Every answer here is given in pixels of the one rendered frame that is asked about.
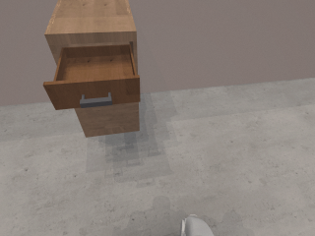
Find right robot thigh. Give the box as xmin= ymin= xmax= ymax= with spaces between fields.
xmin=179 ymin=217 xmax=215 ymax=236

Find right robot shin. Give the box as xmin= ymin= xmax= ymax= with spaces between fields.
xmin=188 ymin=214 xmax=198 ymax=218

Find drawer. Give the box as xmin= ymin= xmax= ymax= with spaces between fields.
xmin=43 ymin=44 xmax=141 ymax=110

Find handle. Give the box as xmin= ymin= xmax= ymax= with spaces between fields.
xmin=80 ymin=92 xmax=112 ymax=108

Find cabinet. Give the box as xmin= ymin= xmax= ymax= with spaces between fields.
xmin=44 ymin=0 xmax=140 ymax=138

